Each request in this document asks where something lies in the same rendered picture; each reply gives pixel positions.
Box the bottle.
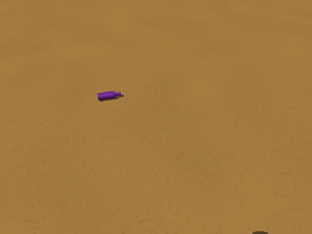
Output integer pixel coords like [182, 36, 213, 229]
[97, 91, 121, 100]

